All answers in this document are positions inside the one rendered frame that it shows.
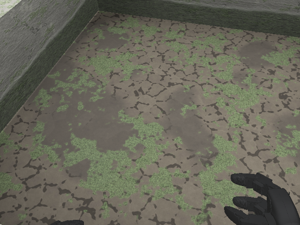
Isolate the right robot hand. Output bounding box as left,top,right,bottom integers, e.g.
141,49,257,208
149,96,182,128
224,172,300,225

